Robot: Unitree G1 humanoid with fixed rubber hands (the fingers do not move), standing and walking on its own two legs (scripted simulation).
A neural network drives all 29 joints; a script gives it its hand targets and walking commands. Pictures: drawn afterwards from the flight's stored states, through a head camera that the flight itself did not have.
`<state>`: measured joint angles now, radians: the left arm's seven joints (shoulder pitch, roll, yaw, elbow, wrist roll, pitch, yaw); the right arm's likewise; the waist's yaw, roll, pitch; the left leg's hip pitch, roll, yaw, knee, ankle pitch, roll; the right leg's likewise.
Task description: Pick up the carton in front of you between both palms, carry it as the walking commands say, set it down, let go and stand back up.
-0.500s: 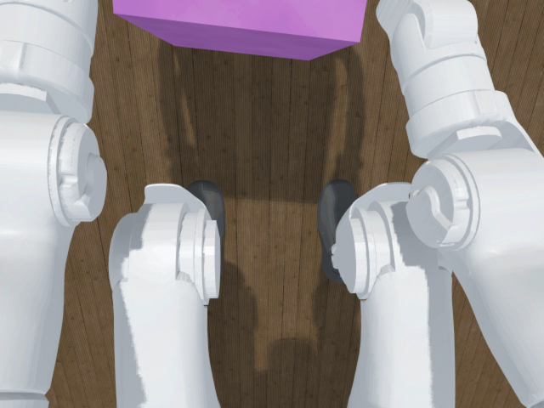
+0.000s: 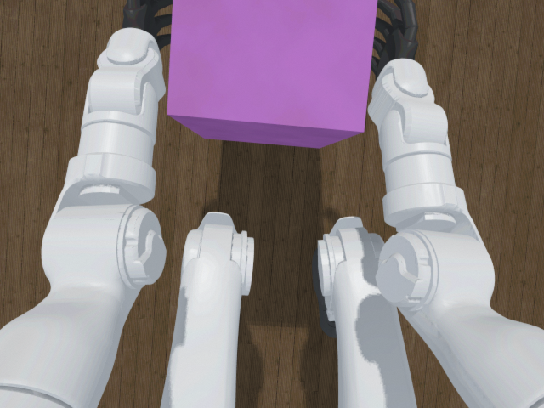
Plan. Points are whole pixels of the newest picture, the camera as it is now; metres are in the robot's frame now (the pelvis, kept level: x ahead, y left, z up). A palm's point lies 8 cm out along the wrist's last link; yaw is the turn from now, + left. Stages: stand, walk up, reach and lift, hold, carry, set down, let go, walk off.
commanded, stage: reach and lift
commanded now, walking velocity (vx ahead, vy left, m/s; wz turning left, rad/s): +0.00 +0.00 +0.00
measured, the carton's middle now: (269, 64) +0.54 +0.04 -0.16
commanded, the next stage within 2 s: none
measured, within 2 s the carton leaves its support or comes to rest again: neither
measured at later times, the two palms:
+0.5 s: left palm (91, 6) +0.49 +0.18 +0.06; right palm (487, 35) +0.49 -0.12 +0.07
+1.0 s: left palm out of the picture +0.43 +0.17 +0.22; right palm out of the picture +0.44 -0.13 +0.23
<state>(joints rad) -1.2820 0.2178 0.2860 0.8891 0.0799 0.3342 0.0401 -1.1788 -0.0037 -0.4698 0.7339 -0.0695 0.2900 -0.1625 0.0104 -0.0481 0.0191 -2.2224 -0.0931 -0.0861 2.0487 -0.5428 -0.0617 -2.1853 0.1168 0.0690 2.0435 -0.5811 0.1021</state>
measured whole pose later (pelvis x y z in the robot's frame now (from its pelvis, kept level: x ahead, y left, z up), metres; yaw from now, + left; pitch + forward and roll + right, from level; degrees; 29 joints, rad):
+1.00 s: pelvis +0.06 +0.00 +0.26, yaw +2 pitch +28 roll +0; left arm -0.60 -0.06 0.36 0.64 0.21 0.34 0.02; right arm -0.57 0.14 -0.40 0.59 -0.19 0.31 -0.07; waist 0.00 -0.02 -0.22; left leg -1.21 -0.08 -0.12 1.15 -0.42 -0.04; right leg -1.18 0.09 0.13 1.15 -0.45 0.04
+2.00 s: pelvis +0.09 +0.00 +0.36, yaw +2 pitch -3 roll +0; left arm -0.33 -0.16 0.30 0.38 0.30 0.63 0.00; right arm -0.33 0.17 -0.31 0.39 -0.30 0.61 0.01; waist 0.00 -0.01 -0.01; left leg -0.19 -0.04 -0.13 0.45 -0.20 -0.02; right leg -0.18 0.04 0.15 0.46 -0.23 0.02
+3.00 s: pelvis +0.09 +0.00 +0.37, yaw +2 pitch -7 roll +0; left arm -0.29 -0.16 0.24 0.26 0.29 0.77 0.00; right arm -0.30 0.16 -0.25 0.26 -0.29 0.75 0.01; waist 0.00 -0.01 0.00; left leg -0.07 -0.04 -0.13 0.36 -0.18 -0.01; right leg -0.05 0.03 0.14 0.38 -0.20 0.01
